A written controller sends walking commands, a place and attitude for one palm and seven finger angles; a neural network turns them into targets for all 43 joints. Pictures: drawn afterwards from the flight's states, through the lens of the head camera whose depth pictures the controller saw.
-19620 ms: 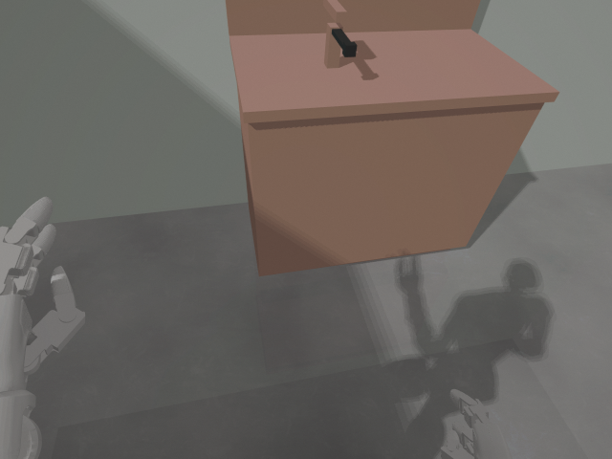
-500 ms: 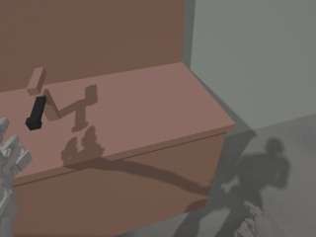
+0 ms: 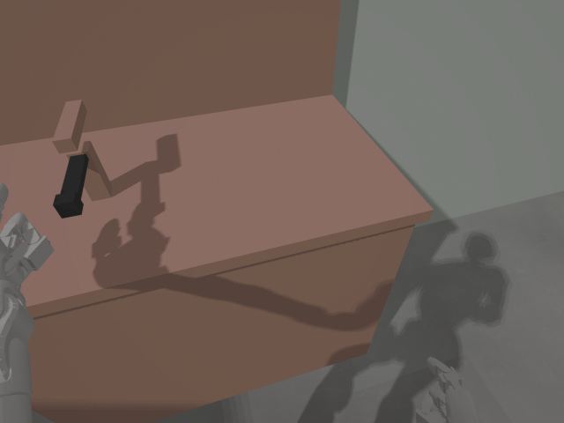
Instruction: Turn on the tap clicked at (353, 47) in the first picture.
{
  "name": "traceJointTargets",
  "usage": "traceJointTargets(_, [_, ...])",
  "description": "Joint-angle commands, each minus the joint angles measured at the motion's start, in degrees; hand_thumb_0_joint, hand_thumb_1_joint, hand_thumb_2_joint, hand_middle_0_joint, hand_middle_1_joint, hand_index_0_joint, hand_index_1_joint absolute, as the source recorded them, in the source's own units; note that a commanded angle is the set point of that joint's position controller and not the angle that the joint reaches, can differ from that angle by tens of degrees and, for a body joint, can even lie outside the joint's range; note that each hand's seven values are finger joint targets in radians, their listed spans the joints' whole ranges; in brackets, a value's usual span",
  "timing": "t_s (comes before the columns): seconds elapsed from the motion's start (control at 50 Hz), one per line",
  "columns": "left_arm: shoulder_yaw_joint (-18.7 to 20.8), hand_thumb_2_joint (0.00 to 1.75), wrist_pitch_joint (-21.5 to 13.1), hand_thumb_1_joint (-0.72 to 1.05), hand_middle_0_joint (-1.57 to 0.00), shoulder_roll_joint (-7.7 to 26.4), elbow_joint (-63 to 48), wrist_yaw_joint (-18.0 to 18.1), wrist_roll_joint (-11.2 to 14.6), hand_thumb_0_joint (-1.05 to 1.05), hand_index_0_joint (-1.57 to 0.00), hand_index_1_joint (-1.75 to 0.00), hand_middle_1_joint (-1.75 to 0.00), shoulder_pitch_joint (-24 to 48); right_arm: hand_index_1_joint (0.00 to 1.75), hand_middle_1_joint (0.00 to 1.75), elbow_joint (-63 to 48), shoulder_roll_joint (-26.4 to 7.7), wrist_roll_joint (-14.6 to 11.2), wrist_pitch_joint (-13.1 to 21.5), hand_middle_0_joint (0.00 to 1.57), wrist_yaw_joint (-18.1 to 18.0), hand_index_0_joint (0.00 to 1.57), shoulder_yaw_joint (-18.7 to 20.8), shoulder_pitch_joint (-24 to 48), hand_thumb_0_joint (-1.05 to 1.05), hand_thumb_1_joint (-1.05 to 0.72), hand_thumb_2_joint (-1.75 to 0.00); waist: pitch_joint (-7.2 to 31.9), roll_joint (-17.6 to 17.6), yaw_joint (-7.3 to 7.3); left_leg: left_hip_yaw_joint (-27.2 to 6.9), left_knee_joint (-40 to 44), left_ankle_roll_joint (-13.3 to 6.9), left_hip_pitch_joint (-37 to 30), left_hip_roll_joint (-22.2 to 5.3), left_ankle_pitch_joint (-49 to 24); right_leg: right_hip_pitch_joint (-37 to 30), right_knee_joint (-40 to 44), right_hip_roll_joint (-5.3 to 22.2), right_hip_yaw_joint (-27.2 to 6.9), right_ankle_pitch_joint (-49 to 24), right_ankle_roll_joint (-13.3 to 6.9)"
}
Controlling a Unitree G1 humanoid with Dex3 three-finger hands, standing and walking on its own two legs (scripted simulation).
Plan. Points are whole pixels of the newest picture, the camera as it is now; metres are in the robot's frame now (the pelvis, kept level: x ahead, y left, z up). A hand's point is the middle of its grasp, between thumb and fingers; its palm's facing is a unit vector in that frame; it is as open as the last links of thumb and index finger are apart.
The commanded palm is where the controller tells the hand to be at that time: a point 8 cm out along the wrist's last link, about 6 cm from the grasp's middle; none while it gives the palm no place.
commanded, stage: reach beside the lever's end, fingers flat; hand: left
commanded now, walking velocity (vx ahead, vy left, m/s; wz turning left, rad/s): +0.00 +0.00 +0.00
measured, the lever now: (68, 204) +0.36 +0.37 +0.13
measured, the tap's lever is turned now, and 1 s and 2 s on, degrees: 0 0 8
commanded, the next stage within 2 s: push the lever round in 1.08 s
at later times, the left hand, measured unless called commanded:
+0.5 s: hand (42, 227) +0.31 +0.38 +0.13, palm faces +0.62 -0.78 -0.07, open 7.8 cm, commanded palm +0.26 +0.41 +0.13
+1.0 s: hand (53, 216) +0.35 +0.39 +0.12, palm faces +0.61 -0.79 -0.08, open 7.8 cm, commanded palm +0.29 +0.42 +0.12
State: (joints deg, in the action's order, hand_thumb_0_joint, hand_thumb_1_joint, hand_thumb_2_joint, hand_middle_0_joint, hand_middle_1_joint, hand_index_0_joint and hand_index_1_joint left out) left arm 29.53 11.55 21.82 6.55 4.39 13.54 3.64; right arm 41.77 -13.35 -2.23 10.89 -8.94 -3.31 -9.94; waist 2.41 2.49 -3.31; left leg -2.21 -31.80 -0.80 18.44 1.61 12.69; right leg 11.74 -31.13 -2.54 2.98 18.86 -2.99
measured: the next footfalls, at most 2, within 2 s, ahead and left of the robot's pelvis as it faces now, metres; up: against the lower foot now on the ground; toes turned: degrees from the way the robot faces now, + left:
none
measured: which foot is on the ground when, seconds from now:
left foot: down 0.00-1.00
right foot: down 0.00-1.00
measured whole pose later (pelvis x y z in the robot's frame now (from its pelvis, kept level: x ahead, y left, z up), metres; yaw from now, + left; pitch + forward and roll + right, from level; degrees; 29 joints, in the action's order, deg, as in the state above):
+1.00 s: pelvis +0.00 +0.01 -0.01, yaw -1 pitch +6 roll -1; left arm 37.6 -1.9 31.7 37.6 -1.4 9.1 19.0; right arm 40.6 -15.9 -1.8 7.7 -6.8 -1.5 -18.4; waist 4.5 1.8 1.1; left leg -1.5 -38.2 -1.3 28.8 0.5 15.5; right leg 21.5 -35.7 -3.5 2.3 20.3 -2.6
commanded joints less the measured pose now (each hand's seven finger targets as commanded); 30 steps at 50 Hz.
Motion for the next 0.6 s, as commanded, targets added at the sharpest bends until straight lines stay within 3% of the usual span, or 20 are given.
traceJointTargets(0.0, [5.1,0.90,-5.0,0.90,-0.17,18.2,-8.1,-0.6,-1.3,0.00,-0.17,-0.21,-0.21,18.1,0.30,0.30,-8.2,-8.2,0.0,3.2,0.20,-0.4,0.20,3.3,5.9,0.00,-0.90,-0.90,7.8,2.6,0.41,-1.2,4.1,-1.2,-7.8,-0.1,-3.8,5.6,6.3,0.9,-2.1,-8.3,1.8])
traceJointTargets(0.08, [3.0,0.90,-7.8,0.90,-0.17,18.2,-6.9,-0.5,-2.4,0.00,-0.17,-0.20,-0.20,24.3,0.30,0.30,-7.6,-8.6,0.2,3.7,0.20,-0.3,0.20,3.3,4.7,0.00,-0.90,-0.90,8.2,4.2,1.77,-2.3,4.3,-1.2,-8.5,-0.4,-1.4,7.4,6.0,0.6,-2.0,-6.4,1.6])
traceJointTargets(0.14, [4.4,0.90,-9.3,0.90,-0.16,19.2,-4.5,-0.9,-2.2,0.00,-0.16,-0.19,-0.19,22.1,0.30,0.30,-7.6,-9.1,0.5,3.8,0.20,-0.1,0.20,3.8,3.7,0.00,-0.90,-0.90,9.9,2.1,1.18,-2.3,3.8,-1.3,-7.6,-0.3,-1.9,6.8,5.4,0.6,-1.9,-7.1,1.7])
traceJointTargets(0.16, [6.3,0.90,-9.4,0.90,-0.16,21.4,-2.4,-0.8,-2.3,0.00,-0.16,-0.19,-0.19,22.2,0.30,0.30,-7.2,-9.4,0.4,3.5,0.20,-0.1,0.20,3.8,3.0,0.00,-0.90,-0.90,9.7,2.3,0.92,-2.3,3.6,-1.2,-6.9,-0.3,-2.1,6.6,5.3,0.5,-1.9,-7.2,1.6])
traceJointTargets(0.18, [6.1,0.90,-9.8,0.90,-0.16,21.9,-2.1,-1.0,-2.3,0.00,-0.16,-0.18,-0.18,24.1,0.30,0.30,-7.2,-9.3,0.4,3.4,0.20,-0.1,0.20,3.8,2.8,0.00,-0.90,-0.90,10.5,2.4,1.32,-2.5,3.8,-1.2,-6.8,-0.3,-2.2,6.4,5.1,0.7,-1.9,-7.5,1.7])
traceJointTargets(0.2, [6.6,0.90,-9.8,0.90,-0.16,21.6,-0.6,-1.2,-2.3,0.00,-0.16,-0.18,-0.18,22.4,0.30,0.30,-7.4,-9.2,0.4,3.3,0.20,0.0,0.20,4.0,2.5,0.00,-0.90,-0.90,10.4,2.3,0.84,-2.5,3.7,-1.1,-6.5,-0.4,-2.1,6.1,5.0,0.5,-1.8,-7.2,1.6])
traceJointTargets(0.28, [6.9,0.90,-10.7,0.90,-0.16,22.6,-1.4,-1.1,-2.7,0.00,-0.16,-0.17,-0.17,22.9,0.30,0.30,-7.9,-9.3,0.5,3.1,0.20,0.6,0.20,4.2,1.5,0.00,-0.90,-0.90,12.3,5.8,0.45,-2.5,3.3,-0.9,-7.5,-0.4,-5.1,5.5,4.2,0.4,-1.7,-10.0,1.4])
traceJointTargets(0.34, [7.0,0.90,-11.2,0.90,-0.16,22.8,1.9,-1.0,-3.0,0.00,-0.16,-0.16,-0.16,24.3,0.30,0.30,-7.5,-9.8,0.6,2.8,0.20,0.7,0.20,4.3,0.3,0.00,-0.90,-0.90,9.9,2.9,1.83,-2.9,3.0,-1.1,-6.2,-0.7,-4.0,7.8,3.9,0.1,-1.3,-9.1,1.6])
traceJointTargets(0.38, [8.0,0.90,-11.7,0.90,-0.15,23.9,3.2,-1.3,-3.0,0.00,-0.15,-0.16,-0.16,24.1,0.30,0.30,-7.5,-10.0,0.5,2.5,0.20,0.7,0.20,4.5,-0.2,0.00,-0.90,-0.90,10.0,2.0,1.78,-2.6,2.7,-1.3,-5.5,-0.6,-4.5,7.3,3.9,0.1,-1.4,-9.5,1.7])
traceJointTargets(0.46, [8.2,0.90,-12.6,0.90,-0.15,25.1,5.1,-2.5,-3.2,0.00,-0.15,-0.15,-0.15,25.8,0.30,0.30,-7.6,-10.4,0.4,2.2,0.20,0.8,0.20,4.6,-1.3,0.00,-0.90,-0.90,10.5,3.3,1.86,-2.6,2.0,-1.3,-5.1,-0.7,-4.2,8.4,3.4,0.1,-1.6,-9.2,1.6])
traceJointTargets(0.58, [8.3,0.90,-14.5,0.90,-0.15,28.2,10.8,-4.1,-4.2,0.00,-0.15,-0.15,-0.15,32.7,0.30,0.30,-6.7,-10.7,0.5,1.6,0.20,0.6,0.20,4.6,-3.2,0.00,-0.90,-0.90,10.6,3.8,3.71,-2.7,0.8,-1.5,-4.4,-0.7,-2.9,11.1,3.0,0.0,-2.0,-8.1,1.8])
